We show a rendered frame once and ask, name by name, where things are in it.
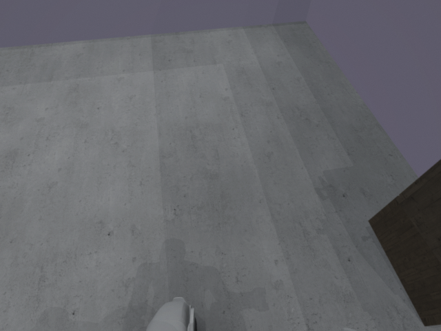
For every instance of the cupboard door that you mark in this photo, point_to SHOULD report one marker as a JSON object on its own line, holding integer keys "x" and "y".
{"x": 422, "y": 204}

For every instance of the left robot shin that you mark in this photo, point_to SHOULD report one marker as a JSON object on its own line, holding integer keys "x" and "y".
{"x": 179, "y": 299}

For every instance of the robot left thigh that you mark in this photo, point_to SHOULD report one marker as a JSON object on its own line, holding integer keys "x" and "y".
{"x": 173, "y": 316}

